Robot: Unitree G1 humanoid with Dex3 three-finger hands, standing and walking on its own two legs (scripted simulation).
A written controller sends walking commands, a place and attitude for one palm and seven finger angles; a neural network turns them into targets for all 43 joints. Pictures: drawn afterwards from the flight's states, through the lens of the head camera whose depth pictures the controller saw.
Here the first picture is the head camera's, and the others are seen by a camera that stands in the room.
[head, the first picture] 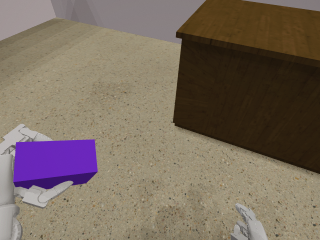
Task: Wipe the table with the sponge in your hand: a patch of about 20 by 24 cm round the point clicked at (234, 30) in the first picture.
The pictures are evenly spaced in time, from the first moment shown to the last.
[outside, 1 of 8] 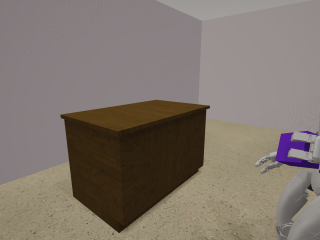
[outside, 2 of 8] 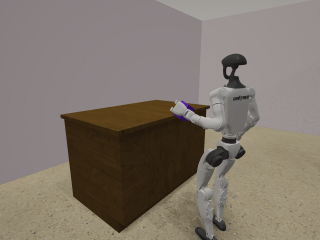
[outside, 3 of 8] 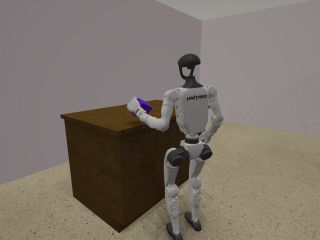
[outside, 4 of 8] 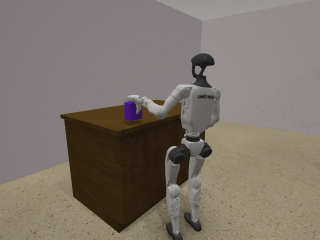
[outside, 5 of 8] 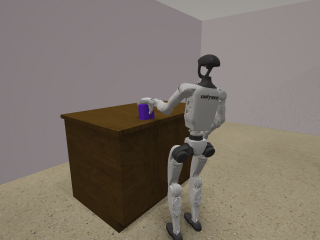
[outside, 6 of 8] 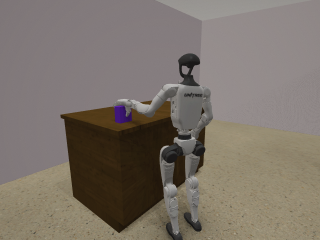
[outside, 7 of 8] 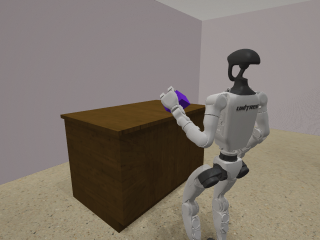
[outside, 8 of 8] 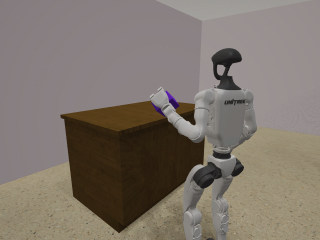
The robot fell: no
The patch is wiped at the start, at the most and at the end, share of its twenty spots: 0.00 1.00 1.00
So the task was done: yes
